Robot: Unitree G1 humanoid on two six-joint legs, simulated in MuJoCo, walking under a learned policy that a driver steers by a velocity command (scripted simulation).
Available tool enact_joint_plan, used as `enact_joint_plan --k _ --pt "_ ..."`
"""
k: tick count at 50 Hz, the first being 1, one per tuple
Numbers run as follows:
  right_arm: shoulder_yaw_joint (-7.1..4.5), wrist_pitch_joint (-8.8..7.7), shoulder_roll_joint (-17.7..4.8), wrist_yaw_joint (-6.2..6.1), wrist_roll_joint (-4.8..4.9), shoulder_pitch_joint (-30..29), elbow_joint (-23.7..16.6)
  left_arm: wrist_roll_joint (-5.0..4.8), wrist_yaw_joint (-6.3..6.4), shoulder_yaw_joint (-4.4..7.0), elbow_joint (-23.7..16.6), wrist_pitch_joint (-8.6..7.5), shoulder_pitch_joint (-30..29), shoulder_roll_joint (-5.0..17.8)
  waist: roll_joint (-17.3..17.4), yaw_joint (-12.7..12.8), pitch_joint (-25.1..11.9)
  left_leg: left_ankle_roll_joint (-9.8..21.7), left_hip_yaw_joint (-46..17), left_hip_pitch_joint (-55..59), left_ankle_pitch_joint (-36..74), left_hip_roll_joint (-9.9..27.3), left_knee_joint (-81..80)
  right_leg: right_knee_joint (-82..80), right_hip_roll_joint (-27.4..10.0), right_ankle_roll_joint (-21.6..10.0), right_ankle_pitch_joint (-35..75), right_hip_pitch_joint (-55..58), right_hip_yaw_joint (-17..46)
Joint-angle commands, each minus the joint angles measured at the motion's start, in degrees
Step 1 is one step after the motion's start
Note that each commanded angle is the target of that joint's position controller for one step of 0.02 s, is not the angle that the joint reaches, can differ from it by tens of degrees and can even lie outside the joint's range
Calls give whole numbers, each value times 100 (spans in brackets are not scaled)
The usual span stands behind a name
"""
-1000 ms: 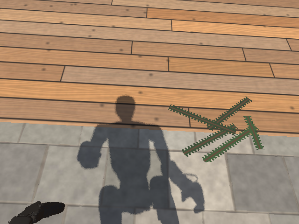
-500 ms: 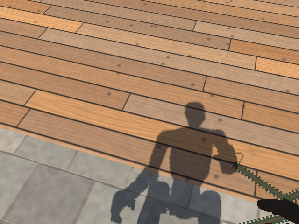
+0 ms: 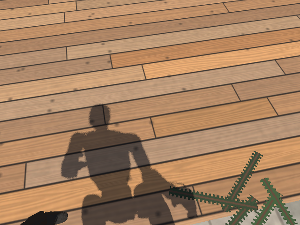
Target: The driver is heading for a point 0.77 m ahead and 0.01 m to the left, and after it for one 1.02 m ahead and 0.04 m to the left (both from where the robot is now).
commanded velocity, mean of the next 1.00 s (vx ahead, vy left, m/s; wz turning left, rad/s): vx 0.50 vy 0.00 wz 0.07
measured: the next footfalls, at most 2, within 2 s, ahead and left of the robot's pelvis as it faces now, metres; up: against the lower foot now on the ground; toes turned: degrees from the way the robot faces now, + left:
right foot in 0.08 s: +0.21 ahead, -0.12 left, +0.00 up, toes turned -5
left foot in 0.62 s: +0.55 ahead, +0.05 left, +0.00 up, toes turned -2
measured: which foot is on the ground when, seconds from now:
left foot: down 0.00-0.08, up 0.10-0.60, down 0.62-1.00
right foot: up 0.00-0.06, down 0.08-0.64, up 0.66-1.00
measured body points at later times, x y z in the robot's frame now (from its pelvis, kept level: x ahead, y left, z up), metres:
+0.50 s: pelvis +0.28 -0.05 +0.01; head +0.31 -0.06 +0.46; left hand +0.38 +0.23 -0.10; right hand +0.44 -0.31 -0.09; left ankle +0.50 +0.08 -0.69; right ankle +0.17 -0.11 -0.73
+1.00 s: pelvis +0.58 -0.04 +0.01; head +0.61 -0.03 +0.46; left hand +0.77 +0.23 -0.07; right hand +0.68 -0.32 -0.10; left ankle +0.51 +0.05 -0.73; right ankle +0.78 -0.18 -0.70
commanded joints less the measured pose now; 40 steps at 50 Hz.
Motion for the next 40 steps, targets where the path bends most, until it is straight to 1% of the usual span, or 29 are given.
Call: enact_joint_plan --k 1,2,3,4,5,6,7,8,9,10,11,13,15,18,21,25,27,28,29,30,31,32,33,34,35,36,37,38,40 --pt "-303 21 -1183 -39 93 -269 -332 18 -55 163 -548 -41 -239 501 647 376 31 842 -351 -33 4222 1611 304 -212 297 -327 -590 440 -378" --pt "-322 70 -1258 -50 120 -292 -336 21 -39 266 -474 -18 206 670 692 664 -292 763 -217 -53 5132 1538 1066 -280 550 -477 -790 1109 -555" --pt "-286 106 -1191 -66 138 -336 -361 -3 13 439 -235 10 1109 939 597 1167 -776 592 -20 -476 5371 1336 2247 -585 832 -682 -523 2403 -641" --pt "-176 80 -945 -89 1 -216 -456 -35 128 635 9 77 2081 1381 103 1546 -1292 317 -16 -1862 3727 1099 3975 -628 407 -970 -368 4176 263" --pt "96 -52 -99 -28 -229 301 -826 -67 171 690 -80 25 1793 2061 -1459 741 -1743 -55 -571 -4358 -1473 -71 6000 -1280 -1086 -2025 -1505 5749 3672" --pt "53 -248 -577 31 -22 -265 -871 -31 130 551 -286 -84 1927 1606 -716 1214 -2399 23 -1870 -4898 -1606 -123 6568 -2151 -1452 -2193 -2314 5925 4901" --pt "-22 -334 -860 61 180 -793 -1030 12 104 449 -173 -179 1759 1261 -381 1252 -1523 133 -1856 -5323 -993 111 6444 -2288 -1314 -1903 -1907 5376 4088" --pt "11 -387 -794 25 109 -852 -1017 -3 109 399 -169 -224 1468 1118 -31 1006 -1020 199 -1826 -5123 -477 353 5964 -2252 -1059 -1716 -1302 4558 3386" --pt "-10 -393 -797 -22 -60 -829 -945 14 126 347 -221 -228 1081 946 109 760 -730 163 -1835 -4729 -166 524 5486 -2243 -827 -1565 -607 3810 2840" --pt "-43 -343 -830 -23 -125 -712 -913 85 152 295 -309 -234 857 817 -7 558 -643 139 -1884 -4313 59 630 5235 -2346 -651 -1510 -76 3305 2502" --pt "-48 -279 -805 -12 -146 -662 -904 117 172 290 -331 -241 768 807 -83 464 -613 80 -1865 -4089 169 633 5064 -2458 -585 -1534 236 3009 2385" --pt "12 -158 -598 20 -154 -490 -765 112 225 247 -191 -293 804 718 -29 404 -590 -67 -1674 -3932 449 664 4687 -2582 -546 -1555 1017 2701 1830" --pt "80 -99 -430 29 -139 -782 -812 116 279 243 -14 -326 974 780 -47 520 -402 -165 -1580 -4072 1104 692 4103 -2706 -439 -1447 1375 2581 1357" --pt "152 -119 -302 91 -69 -1294 -872 115 317 207 168 -337 1150 794 -122 775 -223 -86 -1483 -3974 2351 619 2971 -2818 -228 -1125 1090 2596 811" --pt "197 -155 -246 185 25 -1798 -987 118 316 208 374 -369 1403 909 -81 1033 20 59 -1409 -3915 3003 491 2223 -3007 -412 -1028 466 2820 702" --pt "203 -173 -269 336 62 -2173 -1184 117 314 231 656 -304 1647 950 35 1153 249 326 -1481 -4506 2440 332 1769 -2791 -798 -989 887 3875 566" --pt "202 -177 -269 416 49 -2179 -1269 106 345 252 725 -238 1666 984 3 1089 192 486 -1405 -4548 1905 196 1669 -2469 -914 -897 1698 4304 440" --pt "181 -170 -310 437 34 -2034 -1272 108 368 264 712 -209 1584 1029 -70 971 53 583 -1270 -4275 1630 60 1640 -2189 -893 -819 2587 4384 323" --pt "128 -149 -414 432 11 -1763 -1235 119 398 280 685 -180 1519 1096 -190 812 -216 685 -1073 -3801 1362 -140 1699 -1773 -846 -743 3723 4434 221" --pt "21 -125 -602 407 -7 -1218 -1126 133 434 284 650 -131 1443 1139 -235 501 -608 820 -892 -3052 1226 -375 1697 -995 -731 -648 4705 4387 71" --pt "-114 -106 -858 354 -5 -425 -977 130 481 257 587 -102 1331 1118 -128 39 -1065 1037 -1029 -1773 1612 -393 1495 159 -536 -451 4706 3802 -151" --pt "-274 -72 -1432 285 -57 333 -923 224 498 136 357 -191 1675 804 708 -46 -1864 1774 -3005 471 1793 872 1631 2228 -69 -103 2749 1840 -357" --pt "-241 -66 -1301 276 58 435 -903 279 402 -32 374 -341 1915 362 1763 117 -2450 2622 -5671 1850 1225 1853 840 3930 1085 236 -2530 29 139" --pt "-115 -32 -891 250 74 457 -889 108 278 69 271 -519 1537 875 1133 -114 -2230 2349 -5556 1850 379 1730 541 4248 707 133 -2565 -661 870" --pt "-93 -7 -804 217 23 185 -961 -65 220 62 65 -619 997 912 758 -100 -1492 2118 -4808 1153 336 1545 433 4023 428 71 -2200 -875 799" --pt "-81 9 -773 208 -14 -139 -1005 10 219 38 -27 -675 731 831 199 112 -837 1991 -4308 213 801 1326 264 3416 235 55 -1910 -826 682" --pt "-35 0 -643 188 -43 -388 -1073 148 254 86 -24 -654 688 866 89 307 -591 1909 -3949 -396 1345 1142 142 2894 55 94 -1700 -522 655" --pt "-20 11 -645 170 -81 -535 -1151 194 261 95 -37 -607 792 832 259 477 -464 1934 -3811 -863 1728 1009 8 2682 15 171 -1620 -215 623" --pt "-34 15 -668 129 -49 -655 -1159 231 290 71 11 -502 1022 708 451 648 -403 1989 -3498 -1405 2178 876 -137 2171 -26 377 -1572 44 503"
